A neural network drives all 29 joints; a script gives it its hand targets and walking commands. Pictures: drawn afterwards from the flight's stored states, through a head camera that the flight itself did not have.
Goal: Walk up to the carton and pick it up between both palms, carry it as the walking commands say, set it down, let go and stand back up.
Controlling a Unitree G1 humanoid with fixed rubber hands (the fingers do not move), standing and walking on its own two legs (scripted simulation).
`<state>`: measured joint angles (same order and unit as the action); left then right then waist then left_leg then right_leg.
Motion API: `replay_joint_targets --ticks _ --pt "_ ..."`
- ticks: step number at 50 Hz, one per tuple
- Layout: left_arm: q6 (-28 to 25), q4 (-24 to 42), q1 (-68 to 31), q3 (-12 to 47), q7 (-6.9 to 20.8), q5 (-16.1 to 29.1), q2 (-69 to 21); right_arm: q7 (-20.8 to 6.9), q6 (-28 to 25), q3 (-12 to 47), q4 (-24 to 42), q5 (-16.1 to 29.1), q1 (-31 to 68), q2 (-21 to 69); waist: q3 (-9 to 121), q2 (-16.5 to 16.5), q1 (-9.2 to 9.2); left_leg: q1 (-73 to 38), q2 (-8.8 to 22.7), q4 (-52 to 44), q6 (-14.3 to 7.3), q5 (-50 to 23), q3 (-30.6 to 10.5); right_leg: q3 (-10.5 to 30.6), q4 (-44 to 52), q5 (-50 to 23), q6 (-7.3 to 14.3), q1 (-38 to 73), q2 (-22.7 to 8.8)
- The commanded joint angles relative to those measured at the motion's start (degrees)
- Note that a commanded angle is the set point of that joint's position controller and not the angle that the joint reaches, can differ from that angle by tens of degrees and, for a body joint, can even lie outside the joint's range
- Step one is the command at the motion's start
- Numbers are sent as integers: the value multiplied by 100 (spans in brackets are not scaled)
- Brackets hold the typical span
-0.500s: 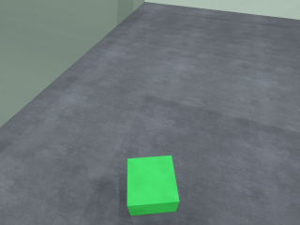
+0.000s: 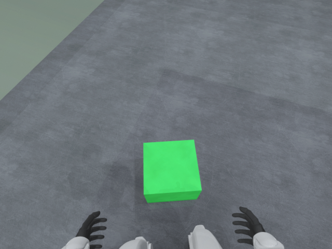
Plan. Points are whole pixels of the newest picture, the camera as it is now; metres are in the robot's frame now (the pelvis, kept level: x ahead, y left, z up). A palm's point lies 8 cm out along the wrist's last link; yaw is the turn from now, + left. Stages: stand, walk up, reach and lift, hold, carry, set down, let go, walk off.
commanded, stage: reach and lift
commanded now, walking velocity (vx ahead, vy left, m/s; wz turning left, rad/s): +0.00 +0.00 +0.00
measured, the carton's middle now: (170, 171) +0.51 -0.01 -0.63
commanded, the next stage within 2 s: none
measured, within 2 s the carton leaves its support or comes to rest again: neither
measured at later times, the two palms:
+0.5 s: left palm (104, 191) +0.29 +0.19 -0.14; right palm (241, 183) +0.31 -0.22 -0.15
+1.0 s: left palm (114, 153) +0.42 +0.18 -0.17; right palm (238, 145) +0.45 -0.24 -0.19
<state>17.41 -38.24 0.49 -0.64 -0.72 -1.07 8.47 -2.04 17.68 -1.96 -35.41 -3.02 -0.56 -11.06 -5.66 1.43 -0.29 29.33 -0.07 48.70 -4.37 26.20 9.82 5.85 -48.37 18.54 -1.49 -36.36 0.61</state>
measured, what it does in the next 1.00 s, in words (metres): lowers itself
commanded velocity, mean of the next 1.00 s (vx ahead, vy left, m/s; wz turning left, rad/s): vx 0.00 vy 0.00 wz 0.00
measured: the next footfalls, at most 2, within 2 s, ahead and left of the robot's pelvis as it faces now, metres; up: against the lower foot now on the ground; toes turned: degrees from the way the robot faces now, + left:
none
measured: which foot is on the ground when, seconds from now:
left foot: down 0.00-1.00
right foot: down 0.00-1.00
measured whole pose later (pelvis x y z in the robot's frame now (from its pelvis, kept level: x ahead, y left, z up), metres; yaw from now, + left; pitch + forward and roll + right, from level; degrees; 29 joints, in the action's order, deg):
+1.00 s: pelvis -0.04 -0.03 -0.06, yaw +4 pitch +36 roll +5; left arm 11.2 -46.1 -54.3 -13.7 -2.6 3.8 13.7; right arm 0.1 11.3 -11.0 -48.1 2.3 58.5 -20.8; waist -5.3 1.4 -0.3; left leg 74.1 -0.1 60.6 -3.1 23.1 9.7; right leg 5.8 -61.2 16.1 -0.8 -81.5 0.2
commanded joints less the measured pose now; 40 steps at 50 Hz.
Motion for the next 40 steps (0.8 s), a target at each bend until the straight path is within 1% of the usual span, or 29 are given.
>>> replay_joint_targets --ticks 1,4,7,8,10,12,16,20,23,27,33,37,40 --pt "-314 1416 -1763 -467 -218 224 477 39 -425 -1101 1051 15 1414 -1043 2662 -109 256 114 118 -252 414 -2796 -1705 -539 -188 -1205 188 -269 104" --pt "-149 1274 -2142 -491 -317 201 627 53 -290 -1118 901 121 1876 -1171 2604 -180 233 338 96 -326 406 -1910 -1653 -604 -225 -794 199 -489 55" --pt "80 952 -2512 -520 -329 52 721 97 -48 -1062 584 173 2343 -1187 2138 -336 217 818 46 -445 393 -750 -1522 -609 -146 -158 223 -620 5" --pt "146 856 -2661 -547 -323 5 742 111 30 -1054 473 178 2496 -1199 1994 -380 231 949 34 -451 387 -467 -1491 -606 -124 55 232 -686 -7" --pt "244 717 -3018 -617 -309 -56 781 134 158 -1085 296 176 2797 -1244 1900 -428 274 1098 9 -407 375 -169 -1460 -611 -110 308 248 -774 -19" --pt "281 569 -3376 -702 -294 -83 822 165 217 -1149 154 161 3131 -1274 1915 -494 287 1301 -23 -316 361 -101 -1435 -603 -137 376 245 -823 -31" --pt "218 241 -3943 -887 -235 -88 925 233 193 -1243 -31 151 3793 -1263 2175 -655 243 1792 -78 -65 346 -320 -1394 -565 -277 184 191 -847 -36" --pt "39 143 -4493 -1084 -174 -49 1097 290 67 -1281 -28 182 4381 -1274 2910 -733 157 2167 -128 185 370 -717 -1372 -520 -485 -282 99 -753 -27" --pt "-146 146 -4756 -1221 -165 -17 1244 340 -100 -1315 94 232 4688 -1323 3749 -788 125 2271 -191 360 396 -1225 -1348 -515 -660 -928 29 -543 24" --pt "-414 94 -4986 -1381 -184 74 1442 401 -360 -1361 231 334 5020 -1421 4784 -864 118 2471 -269 545 433 -1896 -1344 -482 -894 -1941 -9 -243 83" --pt "-740 82 -5574 -1472 -196 363 1613 460 -672 -1395 217 485 5688 -1691 5919 -1056 214 3079 -367 684 472 -2471 -1326 -364 -1150 -3148 13 197 107" --pt "-857 97 -6060 -1508 -244 503 1726 430 -793 -1458 44 538 6194 -1919 6424 -1103 225 3297 -414 735 498 -2664 -1317 -326 -1307 -3582 61 272 120" --pt "-904 45 -6440 -1559 -291 565 1790 381 -869 -1549 -179 566 6589 -2113 6707 -1080 231 3283 -426 764 527 -2804 -1321 -340 -1389 -3750 108 148 141"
